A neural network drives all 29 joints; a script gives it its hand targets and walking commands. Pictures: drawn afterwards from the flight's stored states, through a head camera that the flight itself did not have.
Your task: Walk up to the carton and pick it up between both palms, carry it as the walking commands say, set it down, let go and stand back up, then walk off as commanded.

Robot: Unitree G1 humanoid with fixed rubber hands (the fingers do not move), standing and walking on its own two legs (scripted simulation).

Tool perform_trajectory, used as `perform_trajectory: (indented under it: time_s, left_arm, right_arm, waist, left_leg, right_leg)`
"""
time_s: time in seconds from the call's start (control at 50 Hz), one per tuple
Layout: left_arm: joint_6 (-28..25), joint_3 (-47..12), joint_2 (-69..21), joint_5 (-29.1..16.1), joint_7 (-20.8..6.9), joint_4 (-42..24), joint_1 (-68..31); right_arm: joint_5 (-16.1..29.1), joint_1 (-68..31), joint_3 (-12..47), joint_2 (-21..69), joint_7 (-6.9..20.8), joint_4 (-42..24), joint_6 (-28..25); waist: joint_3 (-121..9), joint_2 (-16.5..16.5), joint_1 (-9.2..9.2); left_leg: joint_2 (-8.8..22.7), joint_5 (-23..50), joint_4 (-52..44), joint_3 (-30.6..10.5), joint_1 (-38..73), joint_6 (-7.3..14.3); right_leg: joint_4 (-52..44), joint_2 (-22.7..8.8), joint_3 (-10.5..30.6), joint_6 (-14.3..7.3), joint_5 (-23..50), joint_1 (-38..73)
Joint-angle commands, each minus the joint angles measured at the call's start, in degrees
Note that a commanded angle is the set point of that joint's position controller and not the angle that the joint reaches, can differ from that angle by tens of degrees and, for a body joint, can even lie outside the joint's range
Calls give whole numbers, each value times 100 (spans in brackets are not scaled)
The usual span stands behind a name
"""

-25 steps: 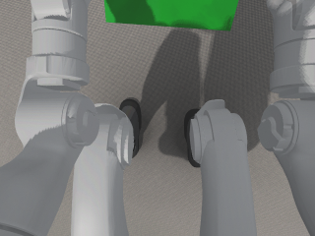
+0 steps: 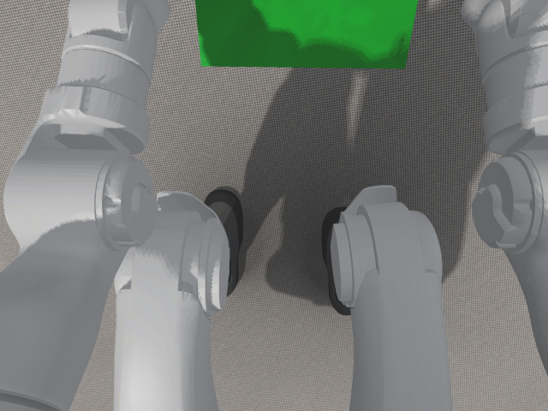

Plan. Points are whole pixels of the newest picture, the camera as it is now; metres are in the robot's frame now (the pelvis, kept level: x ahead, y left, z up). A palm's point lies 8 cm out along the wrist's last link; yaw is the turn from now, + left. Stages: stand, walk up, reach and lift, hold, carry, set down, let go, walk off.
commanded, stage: set down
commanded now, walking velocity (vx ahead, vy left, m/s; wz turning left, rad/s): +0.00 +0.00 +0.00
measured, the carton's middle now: out of the picture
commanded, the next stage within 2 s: none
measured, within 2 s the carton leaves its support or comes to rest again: rests again in 0.96 s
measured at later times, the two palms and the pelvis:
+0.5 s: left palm out of the picture +0.56 +0.14 -0.18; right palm out of the picture +0.55 -0.19 -0.18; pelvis +0.01 +0.00 -0.01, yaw +0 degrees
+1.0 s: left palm out of the picture +0.57 +0.15 -0.19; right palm out of the picture +0.56 -0.19 -0.20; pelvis +0.02 +0.00 -0.01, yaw +1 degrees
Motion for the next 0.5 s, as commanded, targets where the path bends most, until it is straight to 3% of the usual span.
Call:
perform_trajectory:
  time_s: [0.0, 0.02, 0.04, 0.06, 0.08, 0.12, 0.14, 0.16, 0.18, 0.2, 0.22, 0.24, 0.26, 0.28, 0.3, 0.32, 0.34, 0.36, 0.38, 0.42, 0.44, 0.46, 0.48]
  left_arm:
    - [-191, -1719, -5030, -536, -1415, -1154, -3276]
    - [-193, -1759, -4949, -559, -1402, -963, -3169]
    - [-240, -1851, -5064, -579, -1403, -1230, -3204]
    - [-254, -1766, -5069, -563, -1426, -1008, -3230]
    - [-239, -1800, -4924, -483, -1425, -941, -3096]
    - [-269, -1906, -4970, -590, -1412, -1094, -3273]
    - [-277, -1958, -5155, -645, -1441, -920, -3067]
    - [-291, -1807, -5050, -518, -1455, -700, -3020]
    - [-257, -1851, -5238, -620, -1503, -978, -3134]
    - [-241, -1743, -5040, -484, -1516, -530, -2898]
    - [-301, -1735, -4950, -538, -1490, -946, -3136]
    - [-292, -1692, -4968, -548, -1512, -864, -3142]
    - [-309, -1736, -4979, -470, -1485, -819, -3101]
    - [-312, -1680, -4958, -440, -1492, -638, -2886]
    - [-320, -1603, -4685, -375, -1456, -499, -2886]
    - [-345, -1519, -4888, -431, -1471, -584, -2920]
    - [-380, -1531, -4642, -442, -1486, -856, -2985]
    - [-382, -1544, -4776, -309, -1510, -874, -3018]
    - [-363, -1434, -4605, -251, -1496, -600, -2888]
    - [-395, -1505, -4680, -303, -1431, -747, -3103]
    - [-415, -1469, -4576, -278, -1445, -804, -2969]
    - [-410, -1560, -4536, -333, -1503, -672, -2809]
    - [-379, -1529, -4719, -316, -1517, -516, -2813]
  right_arm:
    - [774, -3752, 1477, 5125, 1404, -1954, -483]
    - [747, -3723, 1427, 5032, 1422, -1841, -485]
    - [714, -3464, 1471, 5325, 1403, -1965, -532]
    - [754, -3539, 1481, 5167, 1410, -1841, -542]
    - [775, -3440, 1370, 5017, 1401, -1740, -545]
    - [724, -3219, 1328, 4975, 1439, -1521, -561]
    - [791, -3573, 1450, 5087, 1402, -1724, -586]
    - [675, -3223, 1309, 5143, 1403, -1255, -533]
    - [646, -3226, 1281, 5207, 1421, -1492, -547]
    - [584, -3228, 1264, 5109, 1483, -1322, -542]
    - [682, -3311, 1294, 5053, 1483, -1546, -573]
    - [643, -3394, 1329, 5081, 1467, -1553, -579]
    - [658, -3435, 1240, 4934, 1435, -1624, -630]
    - [682, -3448, 1271, 4819, 1434, -1404, -646]
    - [634, -3146, 1192, 4990, 1440, -996, -595]
    - [528, -3161, 1211, 5008, 1424, -1163, -594]
    - [541, -3059, 1182, 5028, 1424, -1192, -626]
    - [622, -3090, 1121, 5122, 1426, -1299, -639]
    - [469, -3088, 1040, 4779, 1442, -1092, -625]
    - [553, -3229, 1062, 4850, 1438, -1054, -626]
    - [502, -3096, 1088, 4918, 1433, -1019, -613]
    - [511, -3087, 1074, 4871, 1446, -1166, -640]
    - [465, -3052, 1030, 4878, 1468, -1008, -633]
  waist:
    - [-8375, -629, 12]
    - [-8149, -570, -78]
    - [-8495, -502, -57]
    - [-8198, -384, 63]
    - [-8181, -149, 52]
    - [-8096, -213, -172]
    - [-7911, -191, -62]
    - [-7563, -259, -50]
    - [-7476, -292, -170]
    - [-7062, -280, -117]
    - [-7292, -380, -29]
    - [-7140, -549, -116]
    - [-7143, -254, -81]
    - [-7002, -395, -55]
    - [-6563, -295, -30]
    - [-6505, -531, -50]
    - [-6761, -653, -199]
    - [-6689, -302, 179]
    - [-6434, -275, 8]
    - [-6584, -286, 72]
    - [-6503, -502, -15]
    - [-6521, -379, -122]
    - [-6266, -268, -107]
  left_leg:
    - [-342, 2664, -246, 465, 3533, 325]
    - [-350, 2719, -237, 395, 3607, 398]
    - [-364, 2917, -230, 474, 3633, 353]
    - [-357, 2997, -146, 459, 3507, 347]
    - [-307, 2906, -230, 448, 3915, 330]
    - [-318, 2823, -191, 420, 3751, 287]
    - [-336, 2713, -160, 505, 3515, 317]
    - [-333, 2470, -200, 457, 3317, 334]
    - [-344, 2425, -265, 434, 3149, 329]
    - [-342, 2377, -240, 394, 3038, 363]
    - [-331, 2489, -243, 373, 3187, 330]
    - [-340, 2398, -247, 413, 2902, 360]
    - [-357, 2346, -250, 430, 2965, 349]
    - [-338, 2241, -316, 383, 2965, 361]
    - [-350, 2177, -315, 446, 2865, 362]
    - [-367, 2168, -235, 432, 2735, 361]
    - [-347, 2276, -237, 407, 2616, 350]
    - [-339, 2386, -305, 448, 2693, 370]
    - [-290, 2303, -192, 443, 2666, 330]
    - [-320, 2139, -260, 430, 2967, 327]
    - [-312, 2203, -301, 363, 2725, 360]
    - [-315, 2381, -232, 361, 2875, 405]
    - [-340, 2312, -311, 295, 3011, 382]
  right_leg:
    - [-1176, 98, -12, 22, 3301, 3240]
    - [-1095, 83, -103, 41, 3230, 2933]
    - [-1156, 134, -7, 10, 3572, 3305]
    - [-1077, 117, -27, 15, 3537, 2909]
    - [-1124, 99, -31, 40, 3322, 2757]
    - [-1039, 122, -31, -2, 3324, 2575]
    - [-1154, 111, 9, 12, 3102, 2674]
    - [-1115, 119, 9, 7, 2866, 2629]
    - [-1189, 148, 51, -60, 2991, 2652]
    - [-1138, 94, -5, -31, 2779, 2310]
    - [-1145, 104, 30, 6, 2997, 2431]
    - [-1215, 128, 39, -12, 2993, 2527]
    - [-1120, 136, 47, 9, 2969, 2578]
    - [-1095, 106, -32, 34, 2739, 2486]
    - [-1149, 105, 54, 17, 2578, 2210]
    - [-1202, 96, 63, -37, 2599, 2151]
    - [-1155, 125, 90, -12, 2959, 2452]
    - [-1165, 131, 144, -23, 2994, 2386]
    - [-1142, 113, 154, -34, 2847, 2028]
    - [-1132, 128, 81, -11, 2569, 1977]
    - [-1113, 147, 115, -16, 2683, 2082]
    - [-1135, 118, 117, 42, 2865, 2118]
    - [-1165, 124, 12, 6, 2624, 1792]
